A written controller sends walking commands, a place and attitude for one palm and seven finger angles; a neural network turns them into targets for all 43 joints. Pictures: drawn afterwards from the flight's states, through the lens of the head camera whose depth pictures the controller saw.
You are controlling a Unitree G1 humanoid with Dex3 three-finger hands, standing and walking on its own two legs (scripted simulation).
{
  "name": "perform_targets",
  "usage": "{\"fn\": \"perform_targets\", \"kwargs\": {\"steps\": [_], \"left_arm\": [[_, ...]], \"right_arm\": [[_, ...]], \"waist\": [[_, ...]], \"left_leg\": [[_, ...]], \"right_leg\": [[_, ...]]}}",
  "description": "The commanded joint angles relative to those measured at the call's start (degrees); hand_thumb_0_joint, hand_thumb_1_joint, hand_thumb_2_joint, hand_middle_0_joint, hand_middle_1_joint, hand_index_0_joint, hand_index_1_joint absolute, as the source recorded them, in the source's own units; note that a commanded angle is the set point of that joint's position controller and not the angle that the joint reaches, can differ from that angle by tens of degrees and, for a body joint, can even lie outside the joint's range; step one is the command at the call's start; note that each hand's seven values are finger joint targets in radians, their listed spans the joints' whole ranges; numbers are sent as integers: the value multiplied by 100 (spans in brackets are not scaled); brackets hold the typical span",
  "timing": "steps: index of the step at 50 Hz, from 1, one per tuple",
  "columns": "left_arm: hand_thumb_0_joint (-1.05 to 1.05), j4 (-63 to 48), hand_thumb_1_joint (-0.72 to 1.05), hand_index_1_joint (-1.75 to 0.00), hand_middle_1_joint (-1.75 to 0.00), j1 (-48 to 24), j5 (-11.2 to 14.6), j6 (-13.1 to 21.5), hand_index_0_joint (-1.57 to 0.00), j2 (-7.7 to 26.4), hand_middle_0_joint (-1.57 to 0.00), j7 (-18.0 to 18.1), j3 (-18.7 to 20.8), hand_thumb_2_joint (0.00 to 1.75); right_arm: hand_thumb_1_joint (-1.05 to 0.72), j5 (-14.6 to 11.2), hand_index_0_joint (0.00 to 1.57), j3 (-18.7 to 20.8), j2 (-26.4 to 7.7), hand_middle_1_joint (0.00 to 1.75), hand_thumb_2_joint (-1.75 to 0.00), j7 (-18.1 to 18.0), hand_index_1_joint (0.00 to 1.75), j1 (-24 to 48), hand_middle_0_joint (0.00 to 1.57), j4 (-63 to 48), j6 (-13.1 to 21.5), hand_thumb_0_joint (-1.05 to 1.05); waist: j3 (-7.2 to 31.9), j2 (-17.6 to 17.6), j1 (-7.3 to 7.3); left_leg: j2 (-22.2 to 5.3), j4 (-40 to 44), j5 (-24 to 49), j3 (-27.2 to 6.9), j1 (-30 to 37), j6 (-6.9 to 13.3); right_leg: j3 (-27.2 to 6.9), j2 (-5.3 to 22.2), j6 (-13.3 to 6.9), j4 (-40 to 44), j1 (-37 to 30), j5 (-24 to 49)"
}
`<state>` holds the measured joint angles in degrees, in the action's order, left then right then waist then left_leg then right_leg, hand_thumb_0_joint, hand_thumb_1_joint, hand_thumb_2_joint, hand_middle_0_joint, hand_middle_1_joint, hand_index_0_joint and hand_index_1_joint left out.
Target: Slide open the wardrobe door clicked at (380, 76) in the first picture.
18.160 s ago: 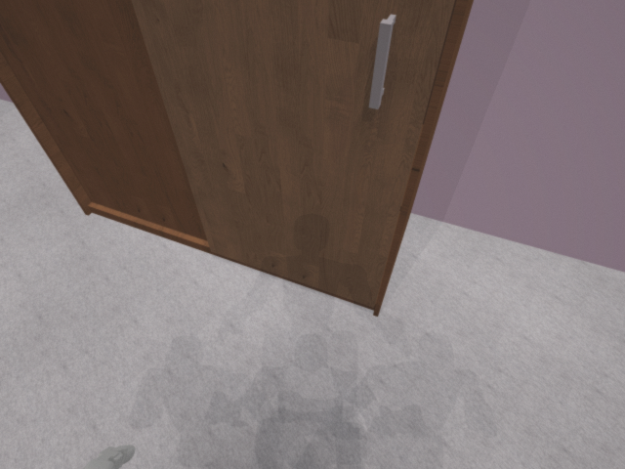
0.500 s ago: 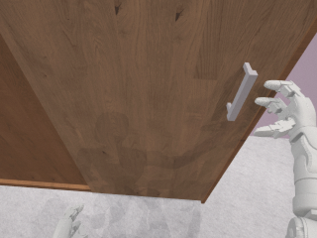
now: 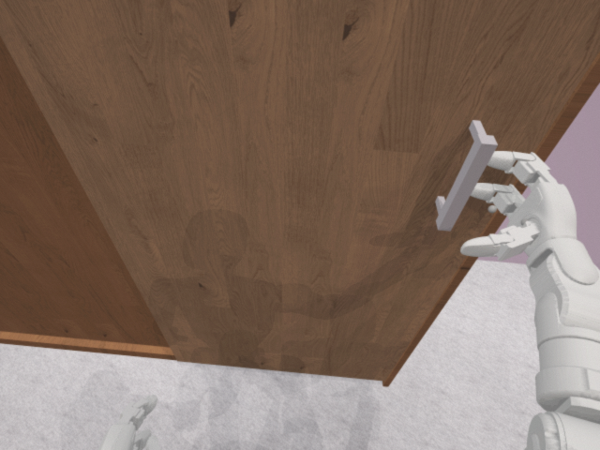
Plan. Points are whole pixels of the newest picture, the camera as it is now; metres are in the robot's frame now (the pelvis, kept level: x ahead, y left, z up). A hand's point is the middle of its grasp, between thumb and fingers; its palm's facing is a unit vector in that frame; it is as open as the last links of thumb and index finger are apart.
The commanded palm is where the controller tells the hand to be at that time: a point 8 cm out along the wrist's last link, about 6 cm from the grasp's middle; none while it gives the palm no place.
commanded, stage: feel for the door with the fingertips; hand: right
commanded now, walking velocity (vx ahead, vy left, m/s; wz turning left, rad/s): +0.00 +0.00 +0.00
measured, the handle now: (459, 178) +0.45 -0.17 +0.16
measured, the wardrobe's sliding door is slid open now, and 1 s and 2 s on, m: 0.00 0.00 0.00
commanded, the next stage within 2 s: slide the fingers in behind the handle in 0.38 s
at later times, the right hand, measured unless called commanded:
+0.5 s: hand (488, 201) +0.40 -0.20 +0.16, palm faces +0.05 +1.00 +0.00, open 13.8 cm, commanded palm +0.38 -0.24 +0.16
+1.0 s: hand (480, 212) +0.38 -0.18 +0.16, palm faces +0.03 +1.00 +0.00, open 14.0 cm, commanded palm +0.35 -0.23 +0.16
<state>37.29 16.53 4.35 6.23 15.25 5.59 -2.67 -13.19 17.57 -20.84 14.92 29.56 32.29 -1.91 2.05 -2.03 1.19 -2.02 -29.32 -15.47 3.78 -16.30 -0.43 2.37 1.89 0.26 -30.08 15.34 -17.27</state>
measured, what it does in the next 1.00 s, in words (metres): stands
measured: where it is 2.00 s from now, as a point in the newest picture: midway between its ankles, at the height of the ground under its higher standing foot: outside the picture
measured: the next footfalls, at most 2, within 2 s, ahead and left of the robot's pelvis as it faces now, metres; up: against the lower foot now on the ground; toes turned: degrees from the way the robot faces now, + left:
none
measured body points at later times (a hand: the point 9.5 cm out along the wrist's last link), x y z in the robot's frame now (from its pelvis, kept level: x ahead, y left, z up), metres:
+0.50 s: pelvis +0.00 +0.00 +0.00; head +0.01 +0.01 +0.45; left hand +0.13 +0.25 -0.10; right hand +0.39 -0.25 +0.16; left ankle +0.00 +0.12 -0.74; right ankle -0.02 -0.12 -0.74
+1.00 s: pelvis -0.01 +0.00 +0.00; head -0.01 +0.02 +0.45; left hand +0.12 +0.25 -0.10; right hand +0.37 -0.24 +0.16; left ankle +0.00 +0.12 -0.74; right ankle -0.02 -0.12 -0.74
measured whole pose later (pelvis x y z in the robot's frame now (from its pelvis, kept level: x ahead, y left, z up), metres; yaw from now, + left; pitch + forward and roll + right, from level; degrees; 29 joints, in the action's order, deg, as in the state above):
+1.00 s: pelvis -0.01 +0.00 +0.00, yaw +0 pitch +1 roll +0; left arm 36.6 16.1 4.4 5.4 14.6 4.7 -2.6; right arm -12.5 15.4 -17.8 11.3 26.9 27.1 -2.4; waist 2.0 -2.0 0.8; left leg -1.8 -29.3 -15.1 3.3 -15.4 -0.3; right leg 2.7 2.1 0.4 -29.7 14.0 -16.8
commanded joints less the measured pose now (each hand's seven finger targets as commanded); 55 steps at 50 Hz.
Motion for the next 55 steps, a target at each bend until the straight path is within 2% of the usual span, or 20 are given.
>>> {"fn": "perform_targets", "kwargs": {"steps": [1, 3, 7, 10, 14, 16, 25, 27, 30, 31, 32, 34, 37, 39, 43, 46, 47, 50, 52, 55], "left_arm": [[0, -796, 90, -30, -30, -387, -25, 283, -20, 711, -20, 27, 297, 90], [0, -851, 90, -30, -30, -416, -35, 270, -20, 689, -20, 10, 302, 90], [0, -787, 90, -30, -30, -398, -39, 218, -20, 714, -20, 5, 304, 90], [0, -795, 90, -30, -30, -430, -12, 182, -20, 701, -20, 27, 290, 90], [0, -835, 90, -30, -30, -434, -23, 184, -20, 673, -20, 29, 296, 90], [0, -738, 90, -30, -30, -375, -2, 165, -20, 713, -20, 45, 303, 90], [0, -610, 90, -30, -30, -249, -1, 124, -20, 733, -20, 42, 308, 90], [0, -563, 90, -30, -30, -178, -8, 105, -20, 778, -20, 40, 322, 90], [0, -643, 90, -30, -30, -210, -8, 122, -20, 748, -20, 2, 316, 90], [0, -664, 90, -30, -30, -241, -7, 132, -20, 728, -20, -9, 304, 90], [0, -662, 90, -30, -30, -211, -18, 124, -20, 749, -20, -19, 323, 90], [0, -716, 90, -30, -30, -270, -2, 125, -20, 748, -20, -23, 304, 90], [0, -757, 90, -30, -30, -317, -8, 125, -20, 765, -20, -7, 304, 90], [0, -886, 90, -30, -30, -419, -18, 179, -20, 677, -20, -41, 294, 90], [0, -903, 90, -30, -30, -472, -18, 206, -20, 686, -20, -65, 306, 90], [0, -917, 90, -30, -30, -583, 13, 226, -20, 651, -20, -56, 283, 90], [0, -899, 90, -30, -30, -576, 2, 210, -20, 680, -20, -42, 301, 90], [0, -920, 90, -30, -30, -628, -8, 238, -20, 619, -20, -28, 286, 90], [0, -863, 90, -30, -30, -626, -13, 224, -20, 652, -20, -17, 283, 90], [0, -872, 90, -30, -30, -687, 5, 222, -20, 601, -20, -19, 256, 90]], "right_arm": [[50, -31, 30, 288, -1320, 120, -30, -198, 120, 2488, 30, -1544, 361, 0], [50, -16, 30, 285, -1245, 120, -30, -240, 120, 2286, 30, -1686, 366, 0], [50, 22, 30, 412, -1376, 120, -30, -312, 120, 2135, 30, -1501, 291, 0], [50, 56, 30, 238, -1266, 120, -30, -292, 120, 2457, 30, -1445, 208, 0], [50, 36, 30, 178, -1160, 120, -30, -269, 120, 2515, 30, -1587, 262, 0], [50, -13, 30, 221, -1228, 120, -30, -245, 120, 2568, 30, -1229, 238, 0], [50, 107, 30, -168, -1031, 120, -30, -261, 120, 3495, 30, -765, 375, 0], [50, 130, 30, -104, -1135, 120, -30, -257, 120, 3375, 30, -514, 411, 0], [50, 109, 30, -18, -1156, 120, -30, -219, 120, 3138, 30, -601, 501, 0], [50, 96, 30, -183, -979, 120, -30, -196, 120, 3250, 30, -740, 527, 0], [50, 77, 30, -102, -1043, 120, -30, -181, 120, 3066, 30, -664, 535, 0], [50, 40, 30, 7, -1164, 120, -30, -152, 120, 2953, 30, -783, 550, 0], [50, -3, 30, 174, -1325, 120, -30, -176, 120, 2808, 30, -893, 570, 0], [50, 13, 30, 114, -1155, 120, -30, -216, 120, 2640, 30, -1457, 617, 0], [50, -32, 30, 332, -1213, 120, -30, -319, 120, 2005, 30, -1604, 497, 0], [50, -5, 30, 32, -933, 120, -30, -361, 120, 2209, 30, -1833, 328, 0], [50, 34, 30, 90, -1041, 120, -30, -406, 120, 2201, 30, -1910, 303, 0], [50, 9, 30, -22, -833, 120, -30, -450, 120, 2236, 30, -2182, 223, 0], [50, -6, 30, 53, -919, 120, -30, -478, 120, 2075, 30, -2089, 183, 0], [50, 16, 30, -270, -549, 120, -30, -482, 120, 2169, 30, -2107, 105, 0]], "waist": [[1603, -1, 0], [1825, -23, -58], [1580, 154, -65], [1402, 49, 37], [1709, -102, 20], [1470, 226, 83], [1448, 20, 257], [1447, 258, 240], [1656, 20, 121], [1660, -108, 161], [1686, 158, 125], [1614, 48, 78], [1529, 230, 19], [1843, -261, -65], [1599, 237, -145], [1300, -67, -58], [1363, 90, -52], [1517, -79, -40], [1457, 229, -53], [1330, 43, 7]], "left_leg": [[135, 212, 1806, -88, 598, 179], [134, 172, 2034, -107, 777, 176], [125, 196, 2108, -91, 793, 170], [129, 228, 1895, -96, 599, 161], [129, 183, 2056, -106, 681, 183], [143, 242, 1901, -95, 571, 153], [137, 246, 1480, -108, 215, 165], [144, 253, 1368, -97, 234, 168], [135, 184, 1509, -104, 394, 193], [135, 183, 1580, -107, 367, 193], [138, 182, 1631, -88, 455, 191], [138, 199, 1579, -110, 488, 191], [136, 243, 1397, -112, 547, 181], [138, 171, 1669, -130, 683, 210], [154, 211, 1773, -104, 816, 177], [144, 294, 1437, -110, 552, 170], [139, 297, 1440, -101, 617, 173], [146, 289, 1603, -107, 623, 173], [150, 312, 1626, -93, 680, 166], [143, 297, 1607, -69, 530, 171]], "right_leg": [[-215, -99, -200, 301, -639, 1645], [-172, -94, -207, 280, -715, 1856], [-140, -79, -201, 295, -574, 1854], [-145, -92, -195, 331, -531, 1619], [-162, -104, -200, 257, -734, 1833], [-151, -101, -206, 270, -571, 1597], [-233, -121, -211, 221, -571, 1311], [-244, -101, -230, 209, -491, 1236], [-253, -134, -209, 216, -515, 1346], [-230, -142, -210, 209, -578, 1393], [-255, -110, -228, 200, -541, 1453], [-239, -120, -218, 252, -475, 1359], [-232, -97, -232, 300, -392, 1204], [-215, -116, -205, 303, -657, 1513], [-168, -84, -212, 377, -480, 1526], [-154, -96, -192, 427, -482, 1211], [-159, -76, -208, 409, -522, 1271], [-156, -101, -191, 396, -703, 1427], [-168, -72, -202, 391, -633, 1441], [-182, -94, -176, 396, -692, 1441]]}}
